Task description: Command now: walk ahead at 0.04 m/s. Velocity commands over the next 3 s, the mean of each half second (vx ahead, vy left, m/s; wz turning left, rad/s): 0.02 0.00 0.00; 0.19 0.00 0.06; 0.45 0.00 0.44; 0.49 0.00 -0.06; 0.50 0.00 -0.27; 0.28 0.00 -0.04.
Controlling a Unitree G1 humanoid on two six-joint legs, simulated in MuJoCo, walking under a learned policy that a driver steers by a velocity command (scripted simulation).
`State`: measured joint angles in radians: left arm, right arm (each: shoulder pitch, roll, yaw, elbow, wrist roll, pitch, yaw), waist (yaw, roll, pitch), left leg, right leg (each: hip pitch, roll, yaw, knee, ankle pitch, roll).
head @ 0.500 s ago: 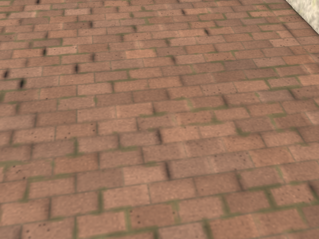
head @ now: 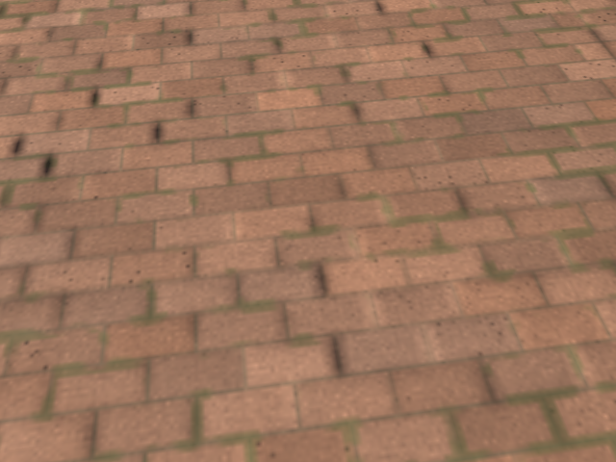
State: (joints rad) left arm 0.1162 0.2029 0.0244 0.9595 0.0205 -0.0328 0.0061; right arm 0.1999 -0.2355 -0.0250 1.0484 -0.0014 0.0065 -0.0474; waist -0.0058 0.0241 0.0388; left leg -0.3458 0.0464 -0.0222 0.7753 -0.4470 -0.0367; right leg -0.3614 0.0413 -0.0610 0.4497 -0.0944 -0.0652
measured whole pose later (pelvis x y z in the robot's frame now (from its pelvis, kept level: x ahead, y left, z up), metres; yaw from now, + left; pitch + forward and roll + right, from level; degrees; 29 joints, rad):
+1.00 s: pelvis +0.15 -0.02 +0.00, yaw +2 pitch +0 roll +0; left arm 0.28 0.22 0.06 1.09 -0.01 -0.12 -0.01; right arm 0.33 -0.23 -0.06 1.05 0.05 -0.08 -0.01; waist 0.02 0.03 0.00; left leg -0.38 0.00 -0.08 1.13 -0.37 0.07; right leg -0.18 0.01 -0.11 0.49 -0.32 -0.05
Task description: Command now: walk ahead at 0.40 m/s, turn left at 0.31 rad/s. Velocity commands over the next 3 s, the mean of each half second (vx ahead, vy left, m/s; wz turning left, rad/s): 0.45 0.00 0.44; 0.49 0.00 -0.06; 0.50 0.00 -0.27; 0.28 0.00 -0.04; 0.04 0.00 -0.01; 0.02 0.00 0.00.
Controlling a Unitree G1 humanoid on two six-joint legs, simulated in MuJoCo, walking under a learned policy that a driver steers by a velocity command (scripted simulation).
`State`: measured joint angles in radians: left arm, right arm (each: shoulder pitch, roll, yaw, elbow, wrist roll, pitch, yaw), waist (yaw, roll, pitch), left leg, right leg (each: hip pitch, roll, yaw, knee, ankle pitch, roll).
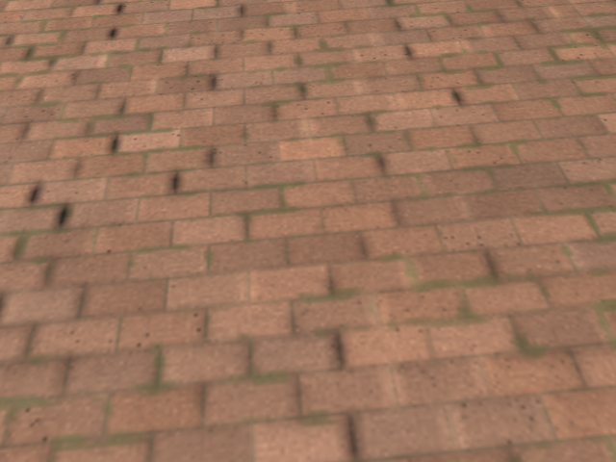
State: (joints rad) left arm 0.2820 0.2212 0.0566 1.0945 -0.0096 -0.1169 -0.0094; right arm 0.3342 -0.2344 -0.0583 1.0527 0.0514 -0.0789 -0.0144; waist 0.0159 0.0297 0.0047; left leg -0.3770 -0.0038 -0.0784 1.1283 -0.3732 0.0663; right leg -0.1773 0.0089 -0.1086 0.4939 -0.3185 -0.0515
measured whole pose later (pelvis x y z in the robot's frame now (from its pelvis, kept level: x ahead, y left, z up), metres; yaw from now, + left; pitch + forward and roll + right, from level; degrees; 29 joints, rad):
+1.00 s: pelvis +0.55 +0.09 -0.02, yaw +10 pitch +3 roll +0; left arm 0.06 0.25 0.05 0.80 -0.02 -0.10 -0.05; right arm 0.34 -0.26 -0.06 0.95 -0.01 -0.06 -0.02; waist -0.04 -0.01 0.03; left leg -0.06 -0.01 0.06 0.77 -0.45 0.02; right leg -0.53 0.04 -0.05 0.59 -0.11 -0.11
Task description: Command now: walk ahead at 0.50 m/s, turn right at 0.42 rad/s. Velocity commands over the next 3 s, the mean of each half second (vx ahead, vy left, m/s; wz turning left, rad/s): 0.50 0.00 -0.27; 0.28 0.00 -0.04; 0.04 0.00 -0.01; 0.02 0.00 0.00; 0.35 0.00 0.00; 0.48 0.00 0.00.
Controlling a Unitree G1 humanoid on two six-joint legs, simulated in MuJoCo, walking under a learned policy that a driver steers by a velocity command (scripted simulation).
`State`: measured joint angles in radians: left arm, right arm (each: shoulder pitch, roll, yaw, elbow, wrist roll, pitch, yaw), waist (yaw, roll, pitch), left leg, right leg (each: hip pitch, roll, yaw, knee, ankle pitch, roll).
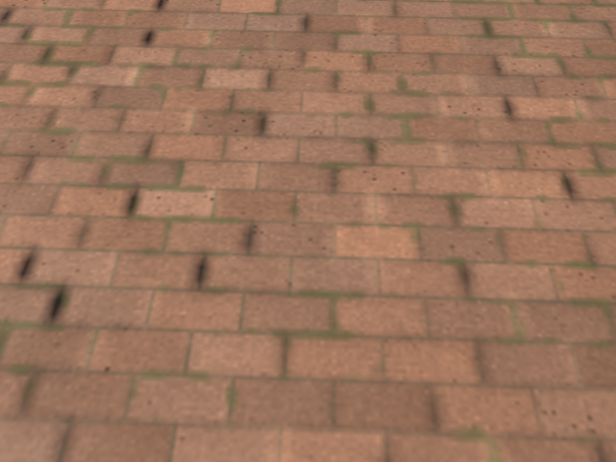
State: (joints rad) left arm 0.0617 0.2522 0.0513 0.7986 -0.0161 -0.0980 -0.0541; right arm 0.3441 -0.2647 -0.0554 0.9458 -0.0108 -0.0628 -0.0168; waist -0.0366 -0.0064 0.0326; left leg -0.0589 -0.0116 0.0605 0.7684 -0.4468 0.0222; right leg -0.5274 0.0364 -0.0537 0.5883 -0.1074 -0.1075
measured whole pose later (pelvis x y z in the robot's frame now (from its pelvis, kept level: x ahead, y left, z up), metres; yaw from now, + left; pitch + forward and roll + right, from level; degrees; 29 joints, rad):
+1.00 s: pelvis +0.50 -0.02 +0.01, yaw -8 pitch +2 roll +0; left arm 0.11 0.23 0.03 0.75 0.02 -0.05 0.00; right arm 0.25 -0.27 -0.03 0.88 0.00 -0.05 0.00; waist -0.04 0.01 0.01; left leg -0.26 -0.02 -0.02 0.76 -0.56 -0.01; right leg -0.44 0.01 -0.01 0.50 -0.10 -0.03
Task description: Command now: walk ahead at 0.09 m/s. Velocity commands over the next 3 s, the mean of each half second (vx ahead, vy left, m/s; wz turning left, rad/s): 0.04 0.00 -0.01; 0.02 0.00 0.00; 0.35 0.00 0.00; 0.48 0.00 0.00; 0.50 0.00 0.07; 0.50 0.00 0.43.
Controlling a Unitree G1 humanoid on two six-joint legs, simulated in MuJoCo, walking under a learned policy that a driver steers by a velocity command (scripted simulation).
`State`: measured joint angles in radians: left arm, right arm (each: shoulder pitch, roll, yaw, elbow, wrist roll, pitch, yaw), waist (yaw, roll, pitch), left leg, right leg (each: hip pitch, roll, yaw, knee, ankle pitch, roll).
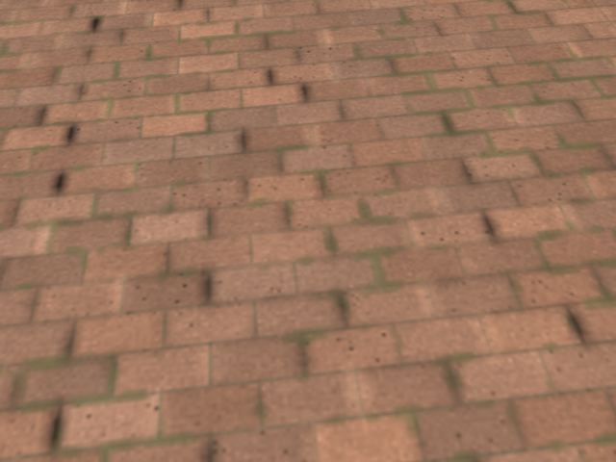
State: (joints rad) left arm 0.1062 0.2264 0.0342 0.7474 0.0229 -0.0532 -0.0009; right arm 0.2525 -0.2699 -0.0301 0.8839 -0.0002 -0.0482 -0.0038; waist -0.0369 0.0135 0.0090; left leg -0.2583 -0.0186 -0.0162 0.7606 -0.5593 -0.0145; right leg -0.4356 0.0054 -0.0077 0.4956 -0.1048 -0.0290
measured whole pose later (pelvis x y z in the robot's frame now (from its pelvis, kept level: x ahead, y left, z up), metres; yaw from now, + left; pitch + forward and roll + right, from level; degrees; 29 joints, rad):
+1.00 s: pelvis +0.06 +0.03 +0.00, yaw -1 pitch -2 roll +0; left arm 0.17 0.21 0.05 1.10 -0.01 0.02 0.04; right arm 0.29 -0.19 -0.03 1.07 0.00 -0.01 -0.03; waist 0.00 0.00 0.03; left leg -0.13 0.00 0.01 0.52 -0.36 0.01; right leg -0.28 -0.02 0.02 0.56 -0.29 0.01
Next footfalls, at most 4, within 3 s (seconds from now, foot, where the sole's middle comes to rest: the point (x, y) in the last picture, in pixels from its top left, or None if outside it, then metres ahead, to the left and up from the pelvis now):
0.16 left None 0.05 0.15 -0.77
1.68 left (260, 441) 0.53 0.13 -0.77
2.24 right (360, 310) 0.84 -0.11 -0.77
2.80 left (258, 225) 1.13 0.15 -0.77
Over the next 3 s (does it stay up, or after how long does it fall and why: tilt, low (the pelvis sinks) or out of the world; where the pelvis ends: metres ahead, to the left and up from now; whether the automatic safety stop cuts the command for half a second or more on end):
stays up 1.09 0.07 0.01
